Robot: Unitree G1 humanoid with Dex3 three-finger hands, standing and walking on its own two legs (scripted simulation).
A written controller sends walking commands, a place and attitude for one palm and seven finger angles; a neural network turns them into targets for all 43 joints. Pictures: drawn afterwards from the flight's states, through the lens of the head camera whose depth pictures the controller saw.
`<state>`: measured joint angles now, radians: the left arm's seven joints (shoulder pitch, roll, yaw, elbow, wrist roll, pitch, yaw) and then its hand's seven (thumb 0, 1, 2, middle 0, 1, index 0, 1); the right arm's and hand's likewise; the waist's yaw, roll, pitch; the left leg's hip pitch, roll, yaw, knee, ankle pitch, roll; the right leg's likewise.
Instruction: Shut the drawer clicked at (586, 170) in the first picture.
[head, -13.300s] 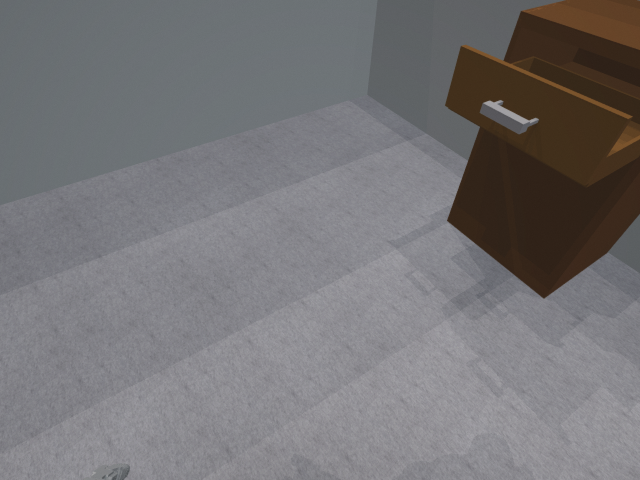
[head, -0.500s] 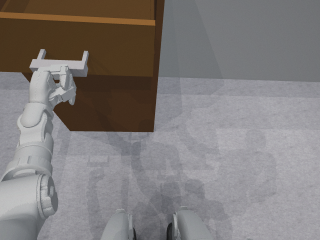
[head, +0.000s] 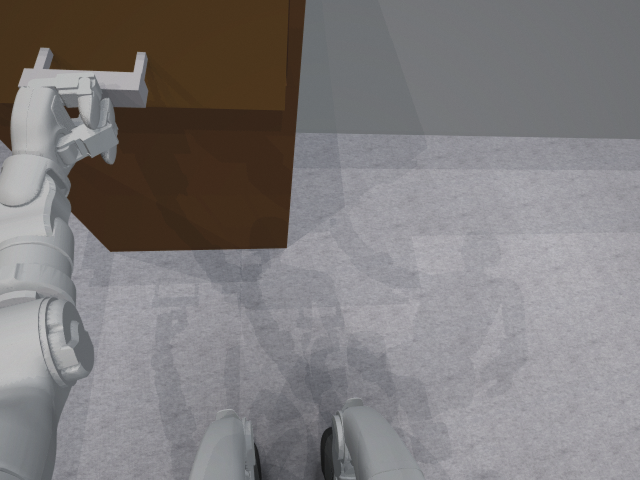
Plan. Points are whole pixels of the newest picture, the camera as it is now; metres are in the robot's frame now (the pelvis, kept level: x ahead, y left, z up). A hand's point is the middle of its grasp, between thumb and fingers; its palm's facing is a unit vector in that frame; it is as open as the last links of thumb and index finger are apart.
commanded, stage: push the drawer shut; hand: left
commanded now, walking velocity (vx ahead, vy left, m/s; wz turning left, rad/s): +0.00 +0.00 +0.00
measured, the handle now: (90, 73) +0.60 +0.23 +0.07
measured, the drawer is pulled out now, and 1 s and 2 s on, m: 0.06 0.00 0.00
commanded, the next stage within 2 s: pull the fist back off the drawer in 0.88 s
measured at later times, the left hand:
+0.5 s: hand (111, 88) +0.58 +0.20 +0.07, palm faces -0.04 -1.00 -0.04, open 3.4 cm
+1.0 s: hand (104, 82) +0.58 +0.21 +0.07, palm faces -0.02 -1.00 -0.05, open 3.7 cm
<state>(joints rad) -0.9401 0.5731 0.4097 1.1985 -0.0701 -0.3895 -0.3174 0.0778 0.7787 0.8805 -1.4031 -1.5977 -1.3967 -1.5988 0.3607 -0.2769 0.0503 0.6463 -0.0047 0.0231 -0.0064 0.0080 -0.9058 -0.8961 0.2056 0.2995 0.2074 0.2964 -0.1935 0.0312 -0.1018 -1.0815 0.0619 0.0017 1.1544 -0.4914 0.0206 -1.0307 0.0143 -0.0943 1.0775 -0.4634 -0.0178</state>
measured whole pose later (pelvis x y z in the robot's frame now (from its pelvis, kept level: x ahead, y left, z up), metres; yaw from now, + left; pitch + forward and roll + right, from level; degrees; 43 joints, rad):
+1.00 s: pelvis -0.02 +0.01 -0.03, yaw -1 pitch +30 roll -7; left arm -1.34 0.79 0.34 1.38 0.05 -0.27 -0.25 0.15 0.62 0.89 -1.40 -1.60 -1.40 -1.60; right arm 0.42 -0.28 0.11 0.68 -0.05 -0.02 0.00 0.00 -0.91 -0.90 0.21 0.30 0.21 0.30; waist -0.31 0.05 -0.08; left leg -1.32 0.06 -0.05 1.26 -0.47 0.04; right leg -1.23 0.01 -0.14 1.13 -0.43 0.00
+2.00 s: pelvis +0.03 +0.00 +0.02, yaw -1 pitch +24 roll -3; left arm -0.74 0.53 0.44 0.88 -0.11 -0.25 -0.30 0.04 0.85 0.90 -1.40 -1.60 -1.39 -1.60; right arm 0.42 -0.27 0.04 0.58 0.01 0.08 0.04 0.01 -0.91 -0.90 0.20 0.30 0.21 0.30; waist -0.18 0.06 -0.13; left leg -0.97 0.07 0.02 1.03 -0.48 0.02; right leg -0.93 0.03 -0.06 0.94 -0.44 -0.01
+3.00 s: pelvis +0.04 -0.01 +0.09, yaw +2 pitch -5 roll +0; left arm 0.53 0.34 0.28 -0.46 -0.08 -0.08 0.09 0.02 0.89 0.90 -1.41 -1.60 -1.40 -1.60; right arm 0.22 -0.24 0.03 0.60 0.02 -0.07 -0.06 0.02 -0.90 -0.90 0.20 0.30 0.21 0.30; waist 0.06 0.08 0.00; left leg -0.09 0.01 0.03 0.45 -0.27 0.01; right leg -0.07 0.00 -0.07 0.41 -0.27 -0.01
